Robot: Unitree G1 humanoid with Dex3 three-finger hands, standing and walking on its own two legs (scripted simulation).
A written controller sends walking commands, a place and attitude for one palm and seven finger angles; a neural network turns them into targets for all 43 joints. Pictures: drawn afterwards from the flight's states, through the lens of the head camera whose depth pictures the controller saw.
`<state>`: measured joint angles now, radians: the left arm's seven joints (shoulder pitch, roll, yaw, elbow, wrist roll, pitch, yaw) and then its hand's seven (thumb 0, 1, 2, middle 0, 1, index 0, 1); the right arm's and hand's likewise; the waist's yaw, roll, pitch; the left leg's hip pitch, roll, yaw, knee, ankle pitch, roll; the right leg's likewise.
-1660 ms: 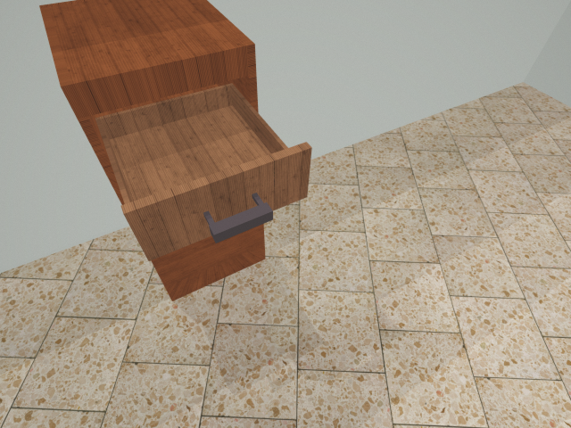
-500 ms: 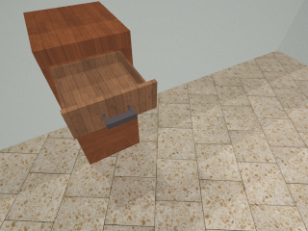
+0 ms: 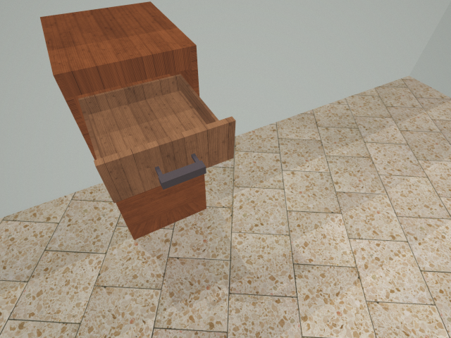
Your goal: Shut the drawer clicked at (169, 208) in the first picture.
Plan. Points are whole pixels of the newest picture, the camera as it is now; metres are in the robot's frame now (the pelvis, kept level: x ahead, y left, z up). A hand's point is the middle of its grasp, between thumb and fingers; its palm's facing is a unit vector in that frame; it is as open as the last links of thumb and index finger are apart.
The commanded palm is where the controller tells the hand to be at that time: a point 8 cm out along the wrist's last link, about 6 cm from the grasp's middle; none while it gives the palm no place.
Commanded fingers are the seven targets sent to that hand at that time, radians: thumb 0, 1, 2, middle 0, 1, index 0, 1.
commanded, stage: walk to a spot facing it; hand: left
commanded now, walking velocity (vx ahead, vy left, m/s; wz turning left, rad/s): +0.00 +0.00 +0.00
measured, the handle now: (179, 169) +0.50 +0.15 -0.03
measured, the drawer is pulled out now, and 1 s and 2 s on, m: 0.29 0.29 0.29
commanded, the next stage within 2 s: none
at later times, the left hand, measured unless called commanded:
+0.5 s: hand out of the picture +0.04 +0.18 -0.18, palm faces -0.15 -0.94 -0.30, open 7.4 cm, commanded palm none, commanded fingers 0.00 0.90 0.90 -0.20 -0.30 -0.20 -0.30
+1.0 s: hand out of the picture +0.07 +0.17 -0.17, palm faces -0.35 -0.90 -0.25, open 7.4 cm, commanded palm none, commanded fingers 0.00 0.90 0.90 -0.20 -0.30 -0.20 -0.30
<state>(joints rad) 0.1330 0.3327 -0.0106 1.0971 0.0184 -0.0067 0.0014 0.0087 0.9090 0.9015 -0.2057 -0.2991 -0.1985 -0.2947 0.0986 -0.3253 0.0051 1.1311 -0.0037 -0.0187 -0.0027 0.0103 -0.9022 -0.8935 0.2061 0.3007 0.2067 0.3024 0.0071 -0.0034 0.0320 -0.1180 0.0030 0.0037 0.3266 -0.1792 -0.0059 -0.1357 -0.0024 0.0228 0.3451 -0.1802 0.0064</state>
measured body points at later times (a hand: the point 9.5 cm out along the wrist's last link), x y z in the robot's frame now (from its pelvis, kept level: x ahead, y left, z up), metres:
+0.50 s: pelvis -0.02 -0.03 -0.03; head -0.01 -0.06 +0.42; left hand +0.05 +0.23 -0.16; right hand +0.01 -0.28 -0.19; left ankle +0.00 +0.12 -0.74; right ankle -0.02 -0.12 -0.75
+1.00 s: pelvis -0.06 +0.00 -0.01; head -0.03 -0.01 +0.44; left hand +0.09 +0.22 -0.15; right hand -0.07 -0.29 -0.14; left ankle -0.04 +0.13 -0.73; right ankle -0.02 -0.11 -0.75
